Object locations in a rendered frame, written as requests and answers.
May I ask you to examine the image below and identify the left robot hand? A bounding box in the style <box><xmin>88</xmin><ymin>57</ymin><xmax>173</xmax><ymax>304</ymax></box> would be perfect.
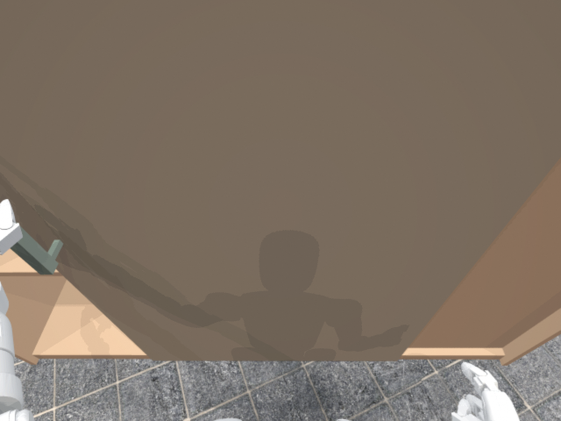
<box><xmin>0</xmin><ymin>199</ymin><xmax>23</xmax><ymax>255</ymax></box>

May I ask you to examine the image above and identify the left robot forearm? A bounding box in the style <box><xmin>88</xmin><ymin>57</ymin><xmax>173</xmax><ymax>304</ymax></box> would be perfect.
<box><xmin>0</xmin><ymin>282</ymin><xmax>24</xmax><ymax>415</ymax></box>

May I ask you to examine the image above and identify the right robot hand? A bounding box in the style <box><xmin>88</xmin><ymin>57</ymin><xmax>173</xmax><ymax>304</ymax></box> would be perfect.
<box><xmin>451</xmin><ymin>362</ymin><xmax>520</xmax><ymax>421</ymax></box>

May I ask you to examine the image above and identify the wardrobe door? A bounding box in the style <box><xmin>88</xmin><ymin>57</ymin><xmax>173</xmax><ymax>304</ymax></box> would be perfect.
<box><xmin>408</xmin><ymin>158</ymin><xmax>561</xmax><ymax>348</ymax></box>
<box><xmin>0</xmin><ymin>0</ymin><xmax>561</xmax><ymax>361</ymax></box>

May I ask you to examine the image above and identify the handle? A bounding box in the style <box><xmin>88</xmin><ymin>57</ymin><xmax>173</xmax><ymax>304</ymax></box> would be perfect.
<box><xmin>11</xmin><ymin>222</ymin><xmax>63</xmax><ymax>275</ymax></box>

